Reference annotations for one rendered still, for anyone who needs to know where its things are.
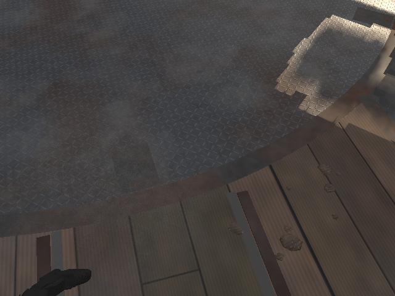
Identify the robot left hand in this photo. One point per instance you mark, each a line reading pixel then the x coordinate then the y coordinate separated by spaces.
pixel 57 281

